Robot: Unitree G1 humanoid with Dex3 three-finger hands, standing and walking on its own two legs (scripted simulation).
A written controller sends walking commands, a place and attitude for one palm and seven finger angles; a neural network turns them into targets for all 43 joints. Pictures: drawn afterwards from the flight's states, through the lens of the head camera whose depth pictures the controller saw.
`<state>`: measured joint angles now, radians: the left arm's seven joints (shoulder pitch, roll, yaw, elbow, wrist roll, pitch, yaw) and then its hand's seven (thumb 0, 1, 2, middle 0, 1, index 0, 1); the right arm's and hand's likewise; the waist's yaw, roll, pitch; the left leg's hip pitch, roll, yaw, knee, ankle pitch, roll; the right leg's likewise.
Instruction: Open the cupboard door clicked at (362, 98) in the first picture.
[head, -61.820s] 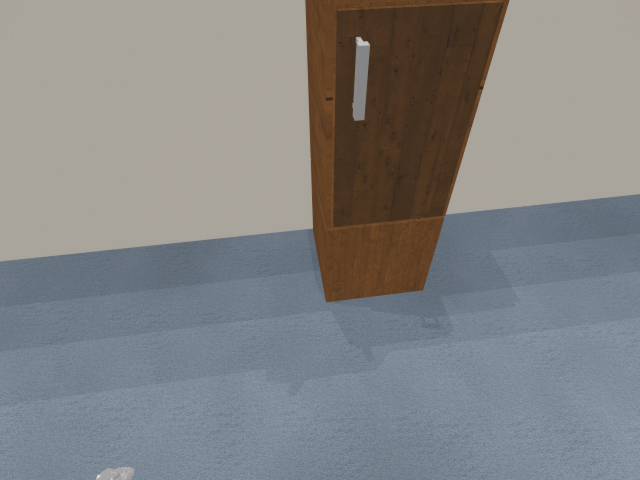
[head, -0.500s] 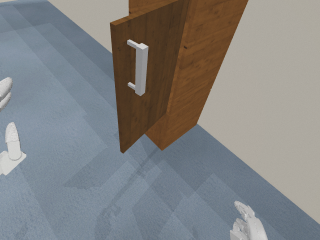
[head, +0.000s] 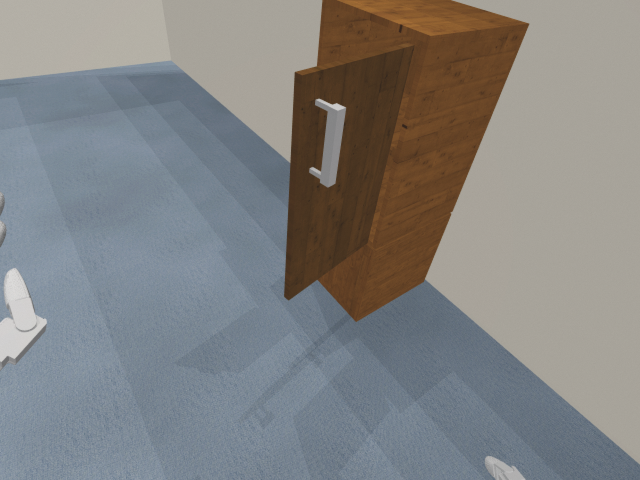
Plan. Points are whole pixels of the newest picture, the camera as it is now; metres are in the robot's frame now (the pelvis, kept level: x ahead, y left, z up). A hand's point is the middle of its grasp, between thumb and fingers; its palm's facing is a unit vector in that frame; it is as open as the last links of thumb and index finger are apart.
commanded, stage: stop stepping back and stand still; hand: left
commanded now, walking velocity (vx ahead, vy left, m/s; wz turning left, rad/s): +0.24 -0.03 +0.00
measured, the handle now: (324, 143) +0.68 +0.07 +0.12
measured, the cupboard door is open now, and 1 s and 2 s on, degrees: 100 100 100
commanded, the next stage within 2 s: let the arm hang, fingers relaxed in 0.78 s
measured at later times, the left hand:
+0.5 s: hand (26, 364) +0.16 +0.28 +0.15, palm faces +0.47 -0.75 -0.46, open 7.4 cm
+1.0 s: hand (73, 425) +0.17 +0.30 +0.00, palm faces +0.20 -0.86 -0.47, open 7.4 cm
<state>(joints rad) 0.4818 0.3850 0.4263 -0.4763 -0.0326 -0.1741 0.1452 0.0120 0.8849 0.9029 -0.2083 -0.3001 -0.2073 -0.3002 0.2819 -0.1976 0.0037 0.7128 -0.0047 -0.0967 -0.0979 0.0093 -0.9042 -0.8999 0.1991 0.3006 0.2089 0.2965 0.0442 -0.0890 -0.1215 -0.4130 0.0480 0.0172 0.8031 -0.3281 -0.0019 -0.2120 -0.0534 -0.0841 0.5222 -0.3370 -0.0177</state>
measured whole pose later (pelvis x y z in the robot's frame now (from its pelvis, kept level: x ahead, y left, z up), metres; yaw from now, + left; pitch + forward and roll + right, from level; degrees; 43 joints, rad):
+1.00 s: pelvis -0.03 +0.04 -0.01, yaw +3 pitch +1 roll +1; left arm 0.31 0.34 0.17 0.19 0.02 -0.04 0.03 0.00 0.90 0.90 -0.20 -0.30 -0.20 -0.30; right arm 0.14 -0.27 0.01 0.76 -0.01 -0.06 0.01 0.00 -0.90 -0.90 0.20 0.30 0.21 0.30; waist 0.00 0.05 -0.02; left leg -0.32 -0.03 0.08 0.58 -0.28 0.04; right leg -0.38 -0.04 -0.10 0.63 -0.27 -0.03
